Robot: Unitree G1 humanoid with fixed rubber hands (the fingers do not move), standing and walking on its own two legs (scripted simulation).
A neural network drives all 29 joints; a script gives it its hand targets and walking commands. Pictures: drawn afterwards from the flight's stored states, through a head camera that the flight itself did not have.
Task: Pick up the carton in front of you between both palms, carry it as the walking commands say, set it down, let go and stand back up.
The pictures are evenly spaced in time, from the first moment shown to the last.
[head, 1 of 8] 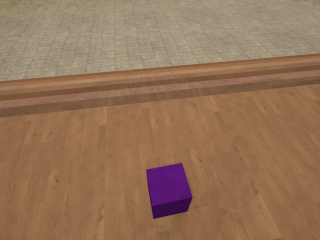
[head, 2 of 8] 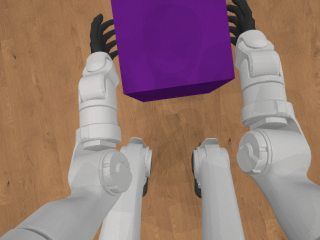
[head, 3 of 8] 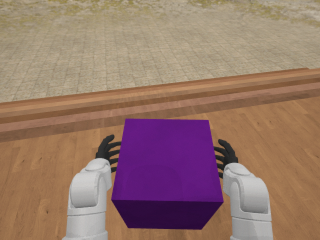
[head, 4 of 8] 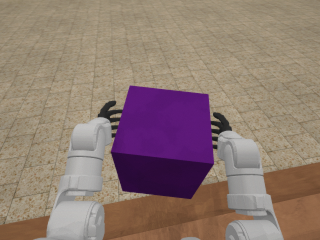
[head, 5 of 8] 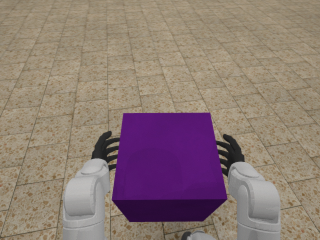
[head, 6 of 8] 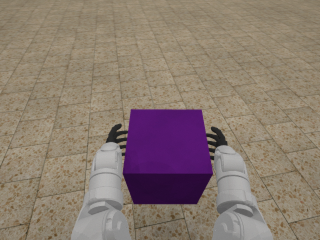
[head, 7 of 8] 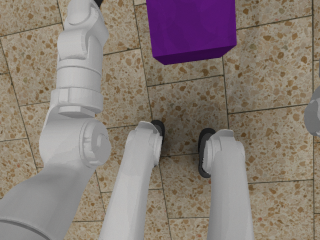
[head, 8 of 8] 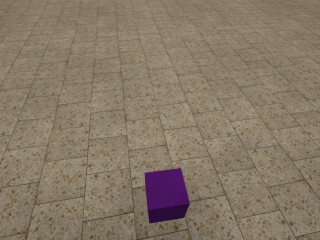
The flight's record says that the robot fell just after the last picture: no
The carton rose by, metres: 0.68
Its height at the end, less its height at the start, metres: -1.11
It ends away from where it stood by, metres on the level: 6.08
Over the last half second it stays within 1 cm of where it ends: yes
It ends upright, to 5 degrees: yes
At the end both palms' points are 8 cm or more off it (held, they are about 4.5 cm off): yes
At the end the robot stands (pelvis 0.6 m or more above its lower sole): yes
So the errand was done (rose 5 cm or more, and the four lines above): yes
